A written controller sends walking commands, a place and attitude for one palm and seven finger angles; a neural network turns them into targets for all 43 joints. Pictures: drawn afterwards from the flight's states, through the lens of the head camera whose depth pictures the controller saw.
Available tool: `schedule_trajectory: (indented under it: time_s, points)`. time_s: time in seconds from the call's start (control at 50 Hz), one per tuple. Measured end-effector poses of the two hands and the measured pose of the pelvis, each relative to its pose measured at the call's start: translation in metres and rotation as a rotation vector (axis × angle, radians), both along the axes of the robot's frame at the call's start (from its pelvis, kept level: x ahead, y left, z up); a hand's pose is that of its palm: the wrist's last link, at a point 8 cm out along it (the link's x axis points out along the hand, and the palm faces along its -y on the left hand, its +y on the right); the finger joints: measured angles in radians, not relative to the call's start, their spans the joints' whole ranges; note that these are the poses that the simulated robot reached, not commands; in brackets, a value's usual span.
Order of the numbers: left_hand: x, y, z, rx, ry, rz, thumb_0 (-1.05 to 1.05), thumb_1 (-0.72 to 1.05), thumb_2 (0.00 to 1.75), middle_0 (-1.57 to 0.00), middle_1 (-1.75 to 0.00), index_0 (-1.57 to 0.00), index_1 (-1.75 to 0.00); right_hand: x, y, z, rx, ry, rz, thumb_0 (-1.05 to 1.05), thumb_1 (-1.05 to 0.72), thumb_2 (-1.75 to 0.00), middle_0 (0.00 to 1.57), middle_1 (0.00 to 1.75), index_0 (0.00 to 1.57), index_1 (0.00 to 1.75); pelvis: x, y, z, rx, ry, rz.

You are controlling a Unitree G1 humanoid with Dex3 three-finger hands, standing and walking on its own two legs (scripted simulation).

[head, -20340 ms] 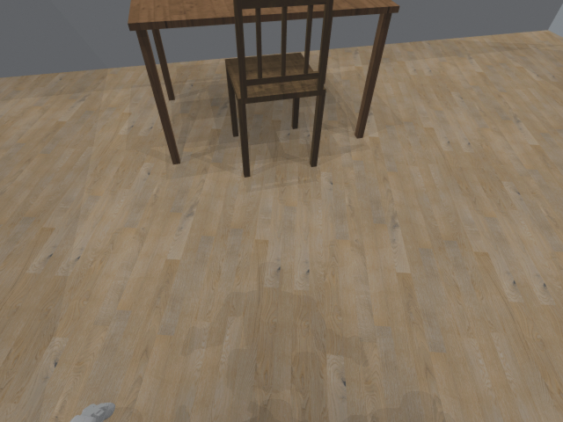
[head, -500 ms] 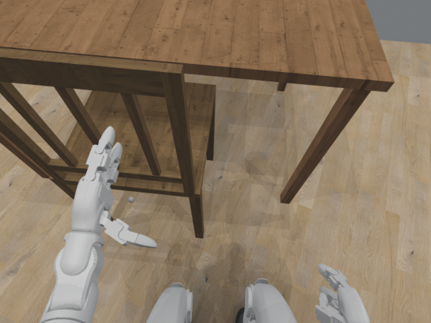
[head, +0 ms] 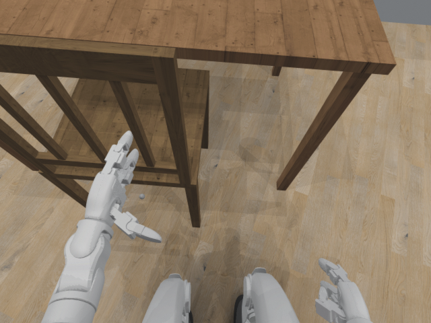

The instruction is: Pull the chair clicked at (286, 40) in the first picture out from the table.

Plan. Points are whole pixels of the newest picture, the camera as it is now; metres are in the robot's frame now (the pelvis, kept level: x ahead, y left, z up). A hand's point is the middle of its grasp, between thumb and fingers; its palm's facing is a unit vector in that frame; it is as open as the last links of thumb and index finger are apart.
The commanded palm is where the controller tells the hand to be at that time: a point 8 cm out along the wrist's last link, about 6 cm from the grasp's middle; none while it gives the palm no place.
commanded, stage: push the fingers through the gap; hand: left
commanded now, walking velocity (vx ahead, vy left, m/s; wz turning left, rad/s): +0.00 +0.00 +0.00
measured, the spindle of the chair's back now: (82, 126) +0.46 +0.26 +0.04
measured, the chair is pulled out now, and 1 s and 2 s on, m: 0.00 0.00 0.00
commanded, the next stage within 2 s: hook a spindle and tug to test in 1.20 s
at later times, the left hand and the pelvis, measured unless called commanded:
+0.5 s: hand (137, 162) +0.39 +0.15 +0.03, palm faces -0.05 -1.00 -0.04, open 16.9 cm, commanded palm +0.37 +0.20 +0.03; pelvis +0.00 +0.00 +0.00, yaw +0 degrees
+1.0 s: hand (146, 151) +0.42 +0.14 +0.02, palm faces -0.08 -1.00 -0.03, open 16.9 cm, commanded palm +0.40 +0.19 +0.03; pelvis +0.00 +0.00 +0.01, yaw -1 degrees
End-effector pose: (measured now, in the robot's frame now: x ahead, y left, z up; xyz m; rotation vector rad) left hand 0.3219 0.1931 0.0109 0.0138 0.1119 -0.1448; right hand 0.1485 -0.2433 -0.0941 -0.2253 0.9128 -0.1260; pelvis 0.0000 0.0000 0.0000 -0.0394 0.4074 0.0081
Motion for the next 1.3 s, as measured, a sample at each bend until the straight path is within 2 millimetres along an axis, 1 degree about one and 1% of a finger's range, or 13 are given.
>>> schedule_trajectory:
  time_s: [0.06, 0.12, 0.22, 0.3, 0.36, 0.46, 0.54, 0.64, 0.78, 0.86, 0.96, 1.08, 1.3]
  points:
    - [0.0, 0.002, 0.015, -0.014, -0.061, 0.051, -0.01, -0.49, 0.3, -0.06, -0.08, -0.04, -0.08, -0.006, 0.002, 0.004, -0.003, 0.006, -0.006, 0.01, -0.91, -0.9, 0.2, 0.3, 0.2, 0.3, 0.002, 0.001, 0.005, 0.004, -0.003, -0.003]
    - [0.008, 0.007, 0.024, 0.004, -0.137, 0.093, -0.01, -0.49, 0.3, -0.06, -0.08, -0.04, -0.08, -0.01, 0.002, 0.003, -0.009, 0.024, 0.012, 0.01, -0.9, -0.9, 0.2, 0.3, 0.2, 0.3, 0.002, 0.001, 0.004, 0.004, -0.003, 0.001]
    - [0.029, 0.009, 0.013, 0.032, -0.113, 0.063, -0.01, -0.5, 0.3, -0.06, -0.08, -0.04, -0.08, -0.018, -0.001, -0.003, -0.017, 0.057, 0.013, 0.01, -0.9, -0.9, 0.2, 0.3, 0.2, 0.3, -0.001, 0.002, -0.002, -0.001, 0.004, 0.006]
    - [0.034, 0.001, 0.002, 0.015, -0.046, 0.018, -0.01, -0.49, 0.3, -0.06, -0.08, -0.05, -0.08, -0.024, -0.004, -0.003, -0.019, 0.075, -0.021, 0.01, -0.9, -0.9, 0.2, 0.3, 0.2, 0.3, -0.002, 0.004, 0.0, -0.001, 0.006, -0.003]
    - [0.035, -0.001, 0.008, -0.001, -0.06, 0.031, -0.01, -0.49, 0.3, -0.06, -0.08, -0.05, -0.08, -0.029, -0.004, 0.0, -0.019, 0.083, -0.039, 0.01, -0.9, -0.9, 0.2, 0.3, 0.2, 0.3, 0.0, 0.005, 0.004, 0.002, 0.005, -0.01]
    - [0.044, 0.005, 0.024, 0.009, -0.137, 0.085, -0.01, -0.5, 0.3, -0.06, -0.08, -0.06, -0.08, -0.034, -0.003, 0.0, -0.016, 0.104, -0.034, 0.01, -0.91, -0.9, 0.2, 0.3, 0.2, 0.3, 0.002, 0.005, 0.006, 0.006, 0.006, -0.01]
    - [0.056, 0.009, 0.016, 0.029, -0.112, 0.081, -0.01, -0.5, 0.3, -0.06, -0.08, -0.06, -0.08, -0.037, -0.003, -0.004, -0.014, 0.126, -0.027, 0.01, -0.9, -0.9, 0.2, 0.3, 0.2, 0.3, 0.001, 0.004, 0.003, 0.004, 0.012, -0.005]
    - [0.066, 0.004, 0.003, 0.02, -0.058, 0.047, -0.01, -0.5, 0.3, -0.06, -0.08, -0.05, -0.08, -0.042, -0.006, -0.007, -0.022, 0.15, -0.043, 0.0, -0.9, -0.9, 0.2, 0.3, 0.2, 0.3, 0.0, 0.004, 0.001, 0.001, 0.023, -0.006]
    - [0.082, -0.001, 0.021, 0.006, -0.133, 0.064, -0.01, -0.5, 0.3, -0.06, -0.08, -0.06, -0.09, -0.052, -0.007, -0.008, -0.022, 0.179, -0.066, 0.0, -0.91, -0.9, 0.2, 0.3, 0.2, 0.3, 0.002, 0.005, 0.004, 0.004, 0.029, -0.013]
    - [0.09, 0.001, 0.02, 0.021, -0.11, 0.072, -0.01, -0.5, 0.3, -0.06, -0.08, -0.06, -0.09, -0.058, -0.007, -0.008, -0.011, 0.199, -0.074, 0.0, -0.91, -0.9, 0.2, 0.3, 0.2, 0.3, 0.003, 0.003, 0.004, 0.007, 0.03, -0.016]
    - [0.086, 0.001, 0.009, 0.018, -0.057, 0.068, -0.01, -0.49, 0.3, -0.06, -0.08, -0.06, -0.08, -0.064, -0.008, -0.007, -0.003, 0.217, -0.086, 0.0, -0.91, -0.9, 0.2, 0.3, 0.2, 0.3, 0.003, 0.003, 0.006, 0.008, 0.03, -0.02]
    - [0.074, -0.001, 0.017, 0.009, -0.111, 0.069, -0.01, -0.49, 0.3, -0.06, -0.08, -0.06, -0.08, -0.064, -0.009, -0.005, -0.006, 0.219, -0.084, 0.0, -0.91, -0.9, 0.2, 0.3, 0.2, 0.3, 0.003, 0.003, 0.008, 0.009, 0.021, -0.02]
    - [0.08, 0.007, 0.012, 0.017, -0.103, 0.077, -0.01, -0.5, 0.3, -0.06, -0.08, -0.06, -0.08, -0.059, -0.011, -0.006, -0.022, 0.196, -0.071, 0.0, -0.91, -0.9, 0.2, 0.3, 0.2, 0.3, -0.003, 0.002, 0.004, 0.005, 0.023, -0.013]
